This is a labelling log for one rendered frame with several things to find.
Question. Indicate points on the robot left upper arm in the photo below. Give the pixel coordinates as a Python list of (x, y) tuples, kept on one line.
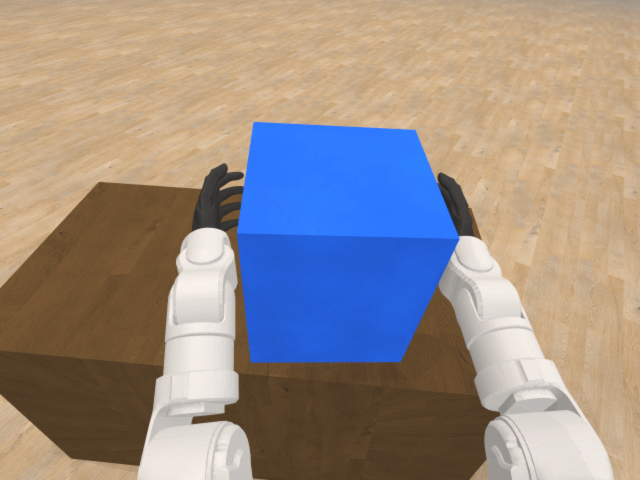
[(204, 451)]

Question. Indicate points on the robot right upper arm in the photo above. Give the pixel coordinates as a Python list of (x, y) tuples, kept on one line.
[(551, 445)]

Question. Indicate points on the robot left forearm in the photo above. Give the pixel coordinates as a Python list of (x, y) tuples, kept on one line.
[(198, 377)]

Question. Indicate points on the carton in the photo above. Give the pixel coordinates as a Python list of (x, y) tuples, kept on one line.
[(343, 237)]

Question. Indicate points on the robot right forearm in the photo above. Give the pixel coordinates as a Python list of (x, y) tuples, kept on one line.
[(513, 375)]

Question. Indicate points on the right robot hand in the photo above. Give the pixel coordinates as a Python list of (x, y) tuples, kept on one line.
[(456, 205)]

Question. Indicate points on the pedestal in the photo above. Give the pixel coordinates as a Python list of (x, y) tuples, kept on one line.
[(82, 342)]

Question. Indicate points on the left robot hand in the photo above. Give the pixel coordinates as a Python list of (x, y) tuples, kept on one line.
[(208, 212)]

